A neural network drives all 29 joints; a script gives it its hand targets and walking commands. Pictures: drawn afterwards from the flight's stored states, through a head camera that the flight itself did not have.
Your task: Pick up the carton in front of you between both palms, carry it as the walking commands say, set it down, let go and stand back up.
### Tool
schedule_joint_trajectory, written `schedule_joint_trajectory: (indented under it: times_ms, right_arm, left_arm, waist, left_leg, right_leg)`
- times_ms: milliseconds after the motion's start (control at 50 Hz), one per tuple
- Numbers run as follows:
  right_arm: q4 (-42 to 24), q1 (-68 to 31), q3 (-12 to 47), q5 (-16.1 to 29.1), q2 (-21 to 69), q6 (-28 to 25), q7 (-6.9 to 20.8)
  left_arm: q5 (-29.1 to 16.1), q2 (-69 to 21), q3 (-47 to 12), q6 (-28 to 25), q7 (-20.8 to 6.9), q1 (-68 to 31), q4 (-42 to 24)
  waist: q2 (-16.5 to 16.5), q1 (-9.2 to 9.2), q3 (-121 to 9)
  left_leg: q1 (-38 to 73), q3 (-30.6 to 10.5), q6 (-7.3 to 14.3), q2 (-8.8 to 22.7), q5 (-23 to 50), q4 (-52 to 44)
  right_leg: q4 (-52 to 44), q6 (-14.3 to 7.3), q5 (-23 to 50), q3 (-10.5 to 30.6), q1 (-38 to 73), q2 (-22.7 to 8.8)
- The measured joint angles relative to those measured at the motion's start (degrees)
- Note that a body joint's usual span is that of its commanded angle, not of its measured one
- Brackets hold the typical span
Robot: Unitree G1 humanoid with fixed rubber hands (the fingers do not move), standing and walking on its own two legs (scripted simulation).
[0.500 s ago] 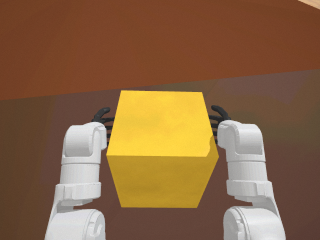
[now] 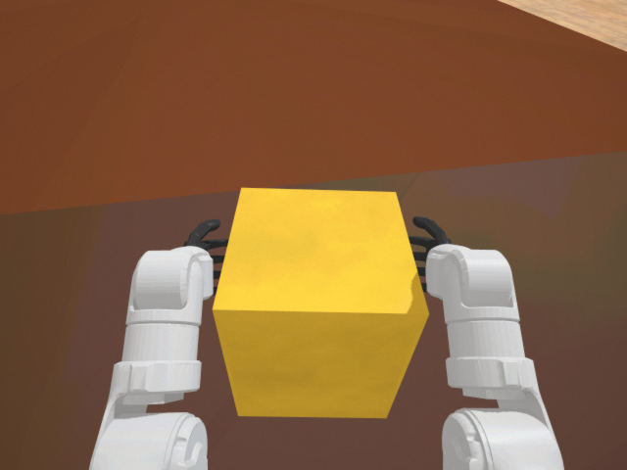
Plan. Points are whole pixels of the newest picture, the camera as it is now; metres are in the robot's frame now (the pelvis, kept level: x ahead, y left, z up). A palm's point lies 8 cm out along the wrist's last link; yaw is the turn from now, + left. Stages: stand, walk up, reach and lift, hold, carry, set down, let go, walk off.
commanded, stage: carry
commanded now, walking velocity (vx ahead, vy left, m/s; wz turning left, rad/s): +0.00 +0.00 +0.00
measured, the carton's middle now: (315, 305) +0.34 -0.01 +0.05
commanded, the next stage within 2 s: none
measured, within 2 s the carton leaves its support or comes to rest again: neither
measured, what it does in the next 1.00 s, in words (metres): walks ahead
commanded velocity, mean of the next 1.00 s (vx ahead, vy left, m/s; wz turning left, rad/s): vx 0.27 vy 0.00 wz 0.00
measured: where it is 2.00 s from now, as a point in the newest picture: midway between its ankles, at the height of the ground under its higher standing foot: (317, 328)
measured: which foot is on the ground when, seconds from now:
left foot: down 0.00-1.00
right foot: down 0.00-0.80, up 0.82-1.00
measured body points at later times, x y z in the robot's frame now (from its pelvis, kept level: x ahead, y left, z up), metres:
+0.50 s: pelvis -0.01 +0.00 +0.00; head -0.04 +0.00 +0.45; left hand +0.34 +0.15 +0.12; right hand +0.34 -0.15 +0.13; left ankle -0.03 +0.11 -0.73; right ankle -0.06 -0.09 -0.74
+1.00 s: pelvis +0.11 +0.00 +0.01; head +0.11 +0.00 +0.46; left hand +0.50 +0.14 +0.18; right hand +0.48 -0.17 +0.17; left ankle -0.03 +0.11 -0.73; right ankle +0.20 -0.10 -0.66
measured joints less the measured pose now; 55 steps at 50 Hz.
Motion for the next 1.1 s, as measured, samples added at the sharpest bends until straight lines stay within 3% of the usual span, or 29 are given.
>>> schedule_joint_trajectory:
  times_ms: [180, 540, 700, 780, 820, 900, 980, 1020, 1040, 1080, 1100]
  right_arm:
    - [2.6, -0.8, -0.2, -0.3, 0.0, 0.0, 0.0]
    - [1.9, -0.7, -0.5, -0.5, 0.2, 0.7, 0.0]
    - [-1.5, -3.7, -0.2, 1.3, -2.0, 4.2, -0.1]
    - [0.8, -7.9, -1.3, 0.9, -2.0, 5.8, -0.1]
    - [2.8, -9.4, -1.4, -0.2, -1.1, 6.2, -0.2]
    - [2.9, -9.3, -0.4, 0.0, -1.0, 7.2, -0.5]
    - [0.3, -10.4, -0.2, 1.7, -2.0, 8.0, -1.5]
    - [-0.2, -11.5, -1.2, 2.1, -2.7, 8.2, -1.6]
    - [-0.3, -11.9, -2.0, 2.3, -3.1, 8.1, -1.6]
    - [0.1, -12.5, -3.6, 2.3, -3.8, 7.5, -1.2]
    - [0.5, -12.2, -4.2, 1.9, -3.7, 6.9, -0.9]
  left_arm:
    - [-0.4, 0.5, 0.0, 0.0, 0.0, -0.4, 2.4]
    - [-0.8, 0.9, -0.5, 0.5, 0.0, -1.1, 2.7]
    - [-2.0, 1.7, -1.6, 4.0, 1.1, -4.2, -0.8]
    - [-2.7, 3.2, -0.7, 6.2, 1.2, -7.7, 0.5]
    - [-3.4, 3.9, 0.4, 6.8, 1.2, -8.3, 1.6]
    - [-2.9, 4.1, 2.6, 7.7, 1.0, -10.1, 3.7]
    - [-1.8, 3.3, 4.1, 8.2, 1.0, -12.4, 2.2]
    - [-0.9, 2.4, 4.6, 7.9, 1.0, -13.3, 1.5]
    - [-0.5, 1.8, 4.6, 7.5, 1.0, -13.8, 1.6]
    - [0.4, 0.8, 3.9, 6.4, 1.0, -14.5, 2.4]
    - [0.7, 0.5, 3.3, 5.7, 1.0, -13.9, 2.4]
  waist:
    - [-0.3, 0.64, -0.4]
    - [-0.5, 0.92, 0.6]
    - [-0.6, 1.68, -0.6]
    - [-1.9, 2.06, -1.8]
    - [-0.8, 1.21, -2.5]
    - [1.7, -2.30, -1.6]
    - [2.2, -4.26, 1.2]
    - [3.2, -3.56, 2.0]
    - [3.8, -2.38, 2.5]
    - [3.8, 1.02, 3.8]
    - [3.3, 2.60, 4.2]
  left_leg:
    - [1.1, -0.3, -0.3, 0.1, 0.1, -0.4]
    - [1.6, -0.2, 0.2, -0.3, 1.2, -1.0]
    - [1.8, -0.2, 1.1, -0.2, -2.5, 2.1]
    - [3.3, 0.9, 1.1, -1.3, -4.6, 2.1]
    - [4.5, 1.0, 1.6, -1.2, -5.4, 1.1]
    - [8.5, -1.0, 1.9, -0.4, -3.6, -5.6]
    - [14.7, -2.3, 0.6, 0.5, -2.0, -13.4]
    - [17.5, -2.5, -0.6, 1.9, -3.0, -14.8]
    - [18.1, -2.5, -1.0, 3.0, -4.4, -12.9]
    - [14.5, -2.6, -0.4, 5.1, -7.1, 2.0]
    - [10.1, -5.0, 0.0, 4.5, -6.2, 13.4]
  right_leg:
    - [-0.6, -0.2, 0.0, -0.3, 1.3, 0.1]
    - [-0.9, 0.0, 1.0, -0.3, 1.7, -0.2]
    - [0.9, -0.3, -2.0, -0.3, 2.4, -0.2]
    - [5.0, 0.3, -4.7, 0.6, 1.6, -1.5]
    - [14.1, -0.5, -4.8, -0.1, -2.3, -1.7]
    - [34.0, -1.9, -15.5, -1.1, -15.8, -0.4]
    - [36.2, -2.1, -10.6, -2.3, -28.1, -2.2]
    - [29.2, -2.1, -4.5, -4.0, -29.6, -2.2]
    - [25.1, -2.4, -1.7, -5.4, -28.6, -1.5]
    - [20.3, -3.3, 4.1, -7.3, -24.9, 0.3]
    - [21.4, -3.7, 4.2, -7.5, -24.3, 0.6]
